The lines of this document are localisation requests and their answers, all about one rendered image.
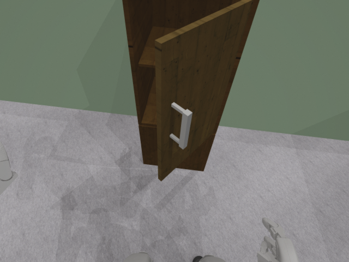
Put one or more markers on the robot left hand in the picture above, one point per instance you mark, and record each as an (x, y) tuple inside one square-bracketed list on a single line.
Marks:
[(6, 175)]

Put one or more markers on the robot right hand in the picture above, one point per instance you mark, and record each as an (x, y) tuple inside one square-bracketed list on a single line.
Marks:
[(282, 248)]

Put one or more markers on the right robot shin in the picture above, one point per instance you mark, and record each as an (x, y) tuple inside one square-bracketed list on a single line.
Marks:
[(207, 255)]

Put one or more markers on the handle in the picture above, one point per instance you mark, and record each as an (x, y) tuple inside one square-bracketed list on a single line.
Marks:
[(185, 126)]

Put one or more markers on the cupboard door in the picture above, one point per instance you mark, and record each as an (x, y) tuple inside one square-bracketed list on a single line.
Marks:
[(193, 66)]

